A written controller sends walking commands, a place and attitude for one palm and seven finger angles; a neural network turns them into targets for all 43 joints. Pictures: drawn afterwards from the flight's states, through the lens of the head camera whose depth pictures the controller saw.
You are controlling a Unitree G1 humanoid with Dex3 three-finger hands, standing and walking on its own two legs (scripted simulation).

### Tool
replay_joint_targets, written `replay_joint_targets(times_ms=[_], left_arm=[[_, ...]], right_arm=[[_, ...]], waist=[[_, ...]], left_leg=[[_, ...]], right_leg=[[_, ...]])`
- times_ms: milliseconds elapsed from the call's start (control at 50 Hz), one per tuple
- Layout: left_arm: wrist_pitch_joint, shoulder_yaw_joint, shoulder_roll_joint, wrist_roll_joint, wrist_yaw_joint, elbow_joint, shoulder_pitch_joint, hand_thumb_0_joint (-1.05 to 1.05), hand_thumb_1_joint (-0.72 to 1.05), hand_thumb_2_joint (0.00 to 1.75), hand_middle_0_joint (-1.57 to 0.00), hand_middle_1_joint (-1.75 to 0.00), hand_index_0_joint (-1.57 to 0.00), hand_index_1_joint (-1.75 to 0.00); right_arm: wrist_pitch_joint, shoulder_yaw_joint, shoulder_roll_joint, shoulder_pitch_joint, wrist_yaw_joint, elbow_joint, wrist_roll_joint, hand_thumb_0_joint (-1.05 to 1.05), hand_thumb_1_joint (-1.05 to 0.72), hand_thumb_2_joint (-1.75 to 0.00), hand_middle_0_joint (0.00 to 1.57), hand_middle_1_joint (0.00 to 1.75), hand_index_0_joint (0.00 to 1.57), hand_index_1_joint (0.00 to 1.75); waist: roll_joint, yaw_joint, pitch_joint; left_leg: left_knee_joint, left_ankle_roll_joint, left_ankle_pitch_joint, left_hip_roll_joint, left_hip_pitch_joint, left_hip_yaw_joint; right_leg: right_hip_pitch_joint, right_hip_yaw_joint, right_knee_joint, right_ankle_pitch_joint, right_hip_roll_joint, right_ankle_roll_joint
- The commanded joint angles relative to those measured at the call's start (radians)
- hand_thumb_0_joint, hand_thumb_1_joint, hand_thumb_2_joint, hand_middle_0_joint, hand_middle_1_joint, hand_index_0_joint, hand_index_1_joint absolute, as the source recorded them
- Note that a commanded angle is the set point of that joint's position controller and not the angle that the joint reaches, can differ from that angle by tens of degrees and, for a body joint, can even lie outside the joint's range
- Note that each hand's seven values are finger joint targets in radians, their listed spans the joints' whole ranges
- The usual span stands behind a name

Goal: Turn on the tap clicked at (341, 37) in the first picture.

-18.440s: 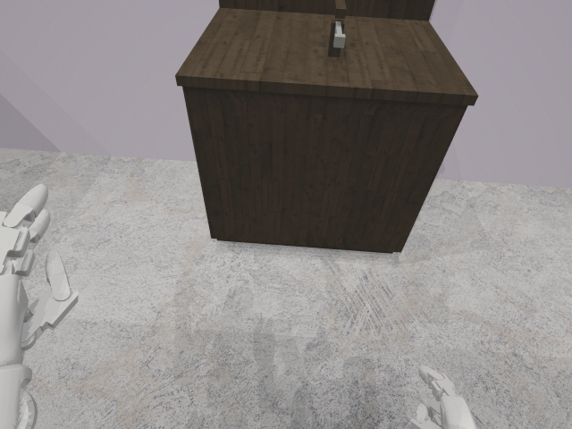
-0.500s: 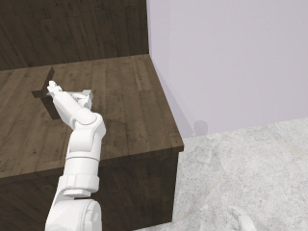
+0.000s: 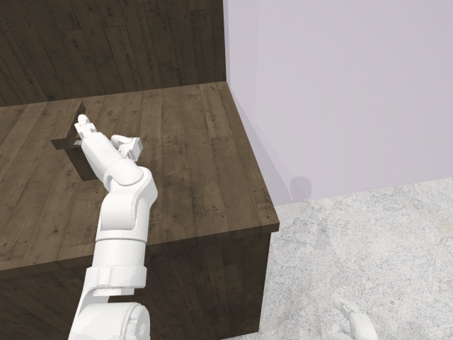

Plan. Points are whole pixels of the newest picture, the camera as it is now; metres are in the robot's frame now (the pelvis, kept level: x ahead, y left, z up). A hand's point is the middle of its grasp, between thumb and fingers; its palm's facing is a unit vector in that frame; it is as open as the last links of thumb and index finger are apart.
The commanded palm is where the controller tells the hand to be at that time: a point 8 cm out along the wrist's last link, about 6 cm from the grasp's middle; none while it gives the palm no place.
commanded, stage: lift the hand up off the lever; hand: left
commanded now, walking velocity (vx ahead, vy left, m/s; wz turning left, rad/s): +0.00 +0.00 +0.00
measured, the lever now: (134, 146) +0.44 +0.25 +0.12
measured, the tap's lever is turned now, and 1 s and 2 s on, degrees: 77 77 77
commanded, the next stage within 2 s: draw the hand back beside the body in 0.26 s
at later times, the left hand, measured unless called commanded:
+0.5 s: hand (157, 144) +0.37 +0.16 +0.19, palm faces +0.46 -0.88 -0.09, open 7.8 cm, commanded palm +0.30 +0.22 +0.19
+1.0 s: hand (114, 197) +0.27 +0.20 +0.17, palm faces +0.28 -0.93 -0.25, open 7.6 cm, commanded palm +0.22 +0.25 +0.18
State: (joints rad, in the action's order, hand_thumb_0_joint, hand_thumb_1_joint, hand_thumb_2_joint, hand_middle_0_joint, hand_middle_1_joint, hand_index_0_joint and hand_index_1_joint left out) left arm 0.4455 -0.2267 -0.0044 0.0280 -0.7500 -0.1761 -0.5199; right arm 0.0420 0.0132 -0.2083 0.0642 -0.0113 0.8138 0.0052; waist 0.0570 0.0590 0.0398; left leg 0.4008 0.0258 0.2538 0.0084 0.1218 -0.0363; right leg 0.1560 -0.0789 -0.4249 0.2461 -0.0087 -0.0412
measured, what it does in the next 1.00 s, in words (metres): stands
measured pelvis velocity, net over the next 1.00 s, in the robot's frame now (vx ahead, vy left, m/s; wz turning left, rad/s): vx -0.03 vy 0.01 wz -0.04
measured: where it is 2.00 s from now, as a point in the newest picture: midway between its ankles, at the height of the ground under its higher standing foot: outside the picture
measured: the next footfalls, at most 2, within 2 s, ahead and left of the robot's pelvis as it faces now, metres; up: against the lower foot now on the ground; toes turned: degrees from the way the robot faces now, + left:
none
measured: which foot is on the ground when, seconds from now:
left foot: down 0.00-1.00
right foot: down 0.00-1.00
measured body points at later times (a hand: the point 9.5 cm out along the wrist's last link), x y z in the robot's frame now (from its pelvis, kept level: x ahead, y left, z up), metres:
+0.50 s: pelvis +0.00 -0.01 +0.00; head -0.02 -0.04 +0.45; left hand +0.34 +0.20 +0.20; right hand +0.20 -0.22 -0.10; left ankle -0.02 +0.14 -0.74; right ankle -0.01 -0.09 -0.74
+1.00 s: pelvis -0.03 +0.01 +0.00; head -0.04 -0.02 +0.45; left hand +0.24 +0.25 +0.19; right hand +0.14 -0.23 -0.10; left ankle -0.02 +0.14 -0.74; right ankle -0.01 -0.09 -0.74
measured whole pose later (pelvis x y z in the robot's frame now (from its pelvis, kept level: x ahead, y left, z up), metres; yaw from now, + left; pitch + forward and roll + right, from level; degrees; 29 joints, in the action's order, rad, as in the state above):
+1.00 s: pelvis -0.03 +0.01 +0.00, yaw -2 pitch -6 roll +0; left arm -0.09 -0.16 -0.30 0.08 -0.13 0.10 0.03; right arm 0.00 -0.01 -0.22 0.15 -0.05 0.68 -0.01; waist 0.07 0.02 -0.07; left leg 0.33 0.01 0.19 0.02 0.03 0.00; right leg 0.08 -0.04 -0.34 0.16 -0.02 -0.04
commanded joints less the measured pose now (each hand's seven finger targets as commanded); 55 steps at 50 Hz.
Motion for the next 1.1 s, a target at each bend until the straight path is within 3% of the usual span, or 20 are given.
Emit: replay_joint_targets(times_ms=[0, 120, 140, 320, 340, 360, 380, 400, 440, 500, 540, 560, 580, 640, 700, 800, 840, 940, 1040, 1080], left_arm=[[-0.043, 0.050, -0.117, -0.031, -0.004, 0.264, -0.433, 0.00, 0.90, 0.90, -0.15, -0.15, -0.15, -0.15], [-0.011, 0.087, -0.073, -0.034, -0.007, 0.234, -0.457, 0.00, 0.90, 0.90, -0.15, -0.15, -0.15, -0.15], [-0.011, 0.049, -0.118, -0.033, -0.005, 0.221, -0.442, 0.00, 0.90, 0.90, -0.15, -0.15, -0.15, -0.15], [-0.019, 0.059, -0.103, -0.045, -0.015, 0.176, -0.506, 0.00, 0.90, 0.90, -0.15, -0.15, -0.15, -0.15], [-0.025, 0.021, -0.150, -0.046, -0.016, 0.165, -0.507, 0.00, 0.90, 0.90, -0.15, -0.15, -0.15, -0.15], [-0.047, 0.231, -0.104, -0.108, 0.169, 0.296, -0.418, 0.00, 0.90, 0.90, -0.15, -0.15, -0.15, -0.15], [-0.049, 0.113, -0.214, -0.090, 0.245, 0.325, -0.380, 0.00, 0.90, 0.90, -0.15, -0.16, -0.15, -0.16], [-0.053, 0.127, -0.228, -0.076, 0.319, 0.403, -0.354, 0.00, 0.90, 0.90, -0.15, -0.16, -0.15, -0.16], [-0.051, 0.052, -0.314, -0.010, 0.464, 0.414, -0.165, 0.00, 0.90, 0.90, -0.16, -0.16, -0.16, -0.16], [0.008, -0.083, -0.342, 0.109, 0.502, 0.433, 0.001, 0.00, 0.90, 0.90, -0.16, -0.17, -0.16, -0.17], [0.035, -0.123, -0.363, 0.112, 0.454, 0.491, 0.031, 0.00, 0.90, 0.90, -0.16, -0.18, -0.16, -0.18], [-0.121, -0.081, -0.516, 0.085, 0.528, 0.472, 0.123, 0.00, 0.90, 0.90, -0.16, -0.18, -0.16, -0.18], [-0.202, -0.118, -0.526, 0.086, 0.549, 0.458, 0.173, 0.00, 0.90, 0.90, -0.16, -0.19, -0.16, -0.19], [-0.387, -0.069, -0.536, 0.067, 0.577, 0.627, 0.111, 0.00, 0.90, 0.90, -0.16, -0.19, -0.16, -0.19], [-0.479, 0.009, -0.470, 0.056, 0.582, 0.593, 0.137, 0.00, 0.90, 0.90, -0.17, -0.20, -0.17, -0.20], [-0.557, 0.021, -0.460, 0.043, 0.585, 0.478, 0.191, 0.00, 0.90, 0.90, -0.17, -0.22, -0.17, -0.22], [-0.580, 0.006, -0.467, 0.037, 0.590, 0.476, 0.235, 0.00, 0.90, 0.90, -0.18, -0.22, -0.18, -0.22], [-0.610, -0.087, -0.530, 0.044, 0.599, 0.479, 0.342, 0.00, 0.90, 0.90, -0.18, -0.24, -0.18, -0.24], [-0.624, -0.094, -0.512, 0.045, 0.612, 0.558, 0.440, 0.00, 0.90, 0.90, -0.19, -0.26, -0.19, -0.26], [-0.626, -0.078, -0.488, 0.047, 0.616, 0.581, 0.481, 0.00, 0.90, 0.90, -0.19, -0.26, -0.19, -0.26]], right_arm=[[-0.052, 0.027, -0.090, -0.189, 0.000, -0.154, -0.001, 0.00, -0.90, -0.90, 0.20, 0.30, 0.20, 0.30], [-0.051, 0.020, -0.086, -0.208, 0.006, -0.142, -0.003, 0.00, -0.90, -0.90, 0.20, 0.30, 0.20, 0.30], [-0.045, 0.023, -0.092, -0.211, 0.002, -0.137, -0.003, 0.00, -0.90, -0.90, 0.20, 0.30, 0.20, 0.30], [-0.038, 0.012, -0.080, -0.223, 0.000, -0.140, -0.004, 0.00, -0.90, -0.90, 0.20, 0.30, 0.20, 0.30], [-0.037, 0.015, -0.085, -0.215, -0.005, -0.133, -0.004, 0.00, -0.90, -0.90, 0.20, 0.30, 0.20, 0.30], [0.000, 0.013, -0.127, -0.144, -0.022, -0.159, 0.009, 0.00, -0.90, -0.90, 0.20, 0.30, 0.20, 0.30], [0.013, 0.026, -0.118, -0.129, -0.043, -0.188, -0.006, 0.00, -0.90, -0.90, 0.20, 0.30, 0.20, 0.30], [0.028, 0.018, -0.112, -0.131, -0.058, -0.214, -0.007, 0.00, -0.90, -0.90, 0.20, 0.30, 0.20, 0.30], [0.048, 0.004, -0.116, -0.129, -0.078, -0.245, -0.018, 0.00, -0.90, -0.90, 0.20, 0.30, 0.20, 0.30], [0.046, -0.021, -0.094, -0.180, -0.089, -0.294, -0.056, 0.00, -0.90, -0.90, 0.20, 0.30, 0.20, 0.30], [0.030, -0.024, -0.093, -0.198, -0.081, -0.299, -0.062, 0.00, -0.90, -0.90, 0.20, 0.30, 0.20, 0.30], [0.016, -0.007, -0.117, -0.117, -0.057, -0.290, -0.022, 0.00, -0.90, -0.90, 0.20, 0.30, 0.20, 0.30], [0.000, 0.000, -0.109, -0.107, -0.047, -0.300, -0.024, 0.00, -0.90, -0.90, 0.20, 0.30, 0.20, 0.30], [-0.056, 0.012, -0.104, -0.082, -0.040, -0.312, -0.022, 0.00, -0.90, -0.90, 0.20, 0.30, 0.20, 0.30], [-0.102, 0.020, -0.116, -0.069, -0.040, -0.313, -0.014, 0.00, -0.90, -0.90, 0.20, 0.30, 0.20, 0.30], [-0.117, 0.025, -0.123, -0.057, -0.050, -0.286, -0.016, 0.00, -0.90, -0.90, 0.20, 0.30, 0.20, 0.30], [-0.114, 0.026, -0.123, -0.057, -0.051, -0.282, -0.015, 0.00, -0.90, -0.90, 0.20, 0.30, 0.20, 0.30], [-0.100, 0.023, -0.117, -0.065, -0.050, -0.293, -0.010, 0.00, -0.90, -0.90, 0.20, 0.30, 0.20, 0.30], [-0.100, 0.023, -0.106, -0.061, -0.042, -0.310, -0.006, 0.00, -0.90, -0.90, 0.20, 0.30, 0.20, 0.30], [-0.105, 0.022, -0.106, -0.055, -0.040, -0.317, -0.006, 0.00, -0.90, -0.90, 0.20, 0.30, 0.20, 0.30]], waist=[[-0.073, 0.012, 0.278], [-0.099, 0.006, 0.248], [-0.092, 0.014, 0.244], [-0.090, 0.007, 0.236], [-0.083, 0.013, 0.239], [-0.144, -0.055, 0.242], [-0.128, -0.033, 0.283], [-0.086, -0.022, 0.319], [-0.076, -0.001, 0.297], [-0.139, 0.043, 0.220], [-0.116, 0.055, 0.165], [-0.103, -0.024, 0.072], [-0.096, -0.001, 0.120], [0.083, -0.018, 0.170], [-0.023, -0.037, 0.102], [-0.084, -0.042, 0.027], [-0.035, -0.032, 0.037], [-0.050, -0.010, 0.047], [0.000, -0.007, 0.051], [-0.029, -0.009, 0.034]], left_leg=[[-0.001, 0.005, -0.412, -0.012, -0.045, 0.047], [-0.004, 0.008, -0.372, -0.016, -0.037, 0.041], [-0.012, 0.012, -0.361, -0.015, -0.035, 0.037], [-0.008, -0.011, -0.290, -0.017, -0.008, 0.047], [-0.015, -0.008, -0.289, -0.017, -0.013, 0.042], [-0.005, -0.046, -0.348, -0.016, -0.073, 0.056], [-0.002, -0.060, -0.388, -0.018, -0.093, 0.061], [-0.007, -0.061, -0.426, -0.024, -0.114, 0.062], [-0.019, -0.059, -0.435, -0.021, -0.109, 0.059], [-0.043, -0.054, -0.355, -0.023, -0.036, 0.067], [-0.054, -0.051, -0.324, -0.024, -0.024, 0.061], [-0.039, -0.055, -0.285, -0.010, -0.010, 0.060], [-0.037, -0.059, -0.283, -0.017, 0.001, 0.062], [-0.038, -0.057, -0.285, -0.024, -0.087, 0.070], [-0.056, -0.063, -0.226, -0.022, -0.106, 0.067], [-0.089, -0.072, -0.099, -0.029, -0.095, 0.065], [-0.106, -0.066, -0.090, -0.031, -0.094, 0.059], [-0.128, -0.061, -0.101, -0.028, -0.070, 0.051], [-0.127, -0.052, -0.135, -0.021, -0.075, 0.047], [-0.129, -0.050, -0.143, -0.014, -0.070, 0.043]], right_leg=[[-0.158, -0.003, 0.021, -0.341, 0.018, 0.006], [-0.135, -0.006, 0.035, -0.290, 0.017, 0.007], [-0.137, -0.007, 0.042, -0.266, 0.014, 0.006], [-0.127, 0.012, 0.059, -0.231, 0.027, 0.014], [-0.130, 0.011, 0.063, -0.219, 0.022, 0.012], [-0.139, 0.040, 0.012, -0.369, 0.014, 0.009], [-0.179, 0.043, 0.009, -0.456, 0.009, 0.006], [-0.223, 0.050, 0.001, -0.522, 0.012, 0.008], [-0.254, 0.056, 0.009, -0.569, 0.008, 0.010], [-0.268, 0.062, 0.044, -0.520, 0.014, 0.033], [-0.225, 0.055, 0.061, -0.399, 0.003, 0.027], [-0.158, 0.080, 0.050, -0.455, 0.033, 0.051], [-0.184, 0.081, 0.042, -0.461, 0.033, 0.049], [-0.169, 0.085, 0.067, -0.374, 0.024, 0.031], [-0.109, 0.072, 0.110, -0.263, 0.007, 0.032], [-0.064, 0.074, 0.172, -0.075, 0.005, 0.033], [-0.083, 0.071, 0.178, -0.057, 0.006, 0.027], [-0.135, 0.066, 0.184, -0.065, 0.002, 0.022], [-0.153, 0.064, 0.177, -0.106, 0.000, 0.016], [-0.147, 0.058, 0.171, -0.116, -0.003, 0.015]])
